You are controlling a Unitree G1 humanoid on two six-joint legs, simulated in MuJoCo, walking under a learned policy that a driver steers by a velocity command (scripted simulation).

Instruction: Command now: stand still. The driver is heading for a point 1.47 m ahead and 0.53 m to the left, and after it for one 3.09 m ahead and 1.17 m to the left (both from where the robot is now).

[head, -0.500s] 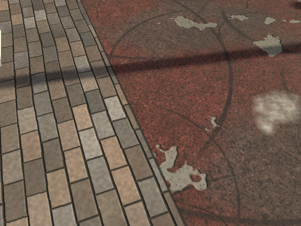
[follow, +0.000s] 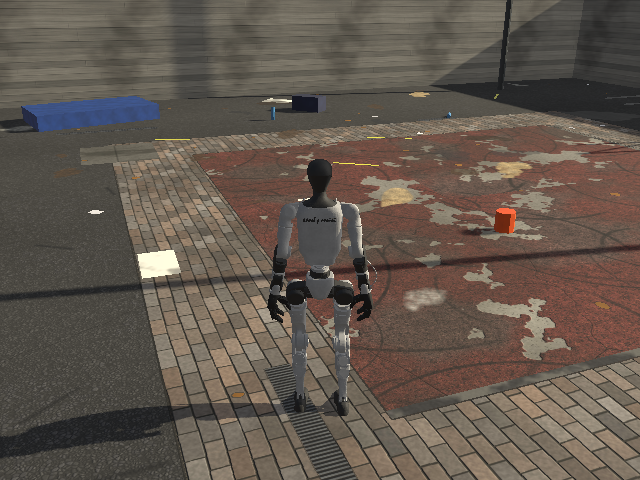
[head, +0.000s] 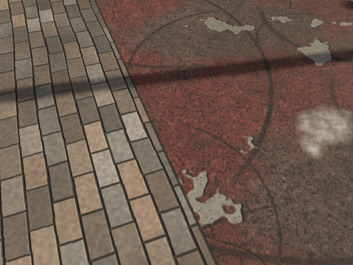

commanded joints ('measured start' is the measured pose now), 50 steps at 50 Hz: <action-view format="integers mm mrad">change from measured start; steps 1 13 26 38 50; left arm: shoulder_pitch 66 160 213 46 -349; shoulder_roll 77 63 101 136 137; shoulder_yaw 11 51 63 74 20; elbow -6 -121 -149 -376 -578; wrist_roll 0 -4 25 4 42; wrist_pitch -3 -77 -137 -129 -77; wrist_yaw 3 -51 -33 -47 -81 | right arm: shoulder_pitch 58 -117 -311 59 151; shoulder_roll -80 -178 -72 -402 -266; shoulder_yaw -12 -90 -63 -150 -102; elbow -9 -151 -328 -309 -307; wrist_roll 0 13 -10 -28 13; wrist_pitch -5 -30 -25 -2 -100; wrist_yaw -4 27 115 75 45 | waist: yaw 0 150 54 -88 -49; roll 1 80 -57 206 8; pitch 39 73 139 -211 98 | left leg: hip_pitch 15 -421 -758 575 -151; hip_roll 106 145 100 257 7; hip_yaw -98 -232 74 -676 -311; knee -67 -142 739 -5 -230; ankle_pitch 83 -412 165 -300 394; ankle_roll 24 140 67 476 250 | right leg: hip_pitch -64 197 161 -685 -442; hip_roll -92 12 -242 12 -120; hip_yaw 70 -164 -190 -128 -110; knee -65 -3 -341 1305 401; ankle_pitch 122 -53 116 -212 267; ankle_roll -33 -62 -27 7 71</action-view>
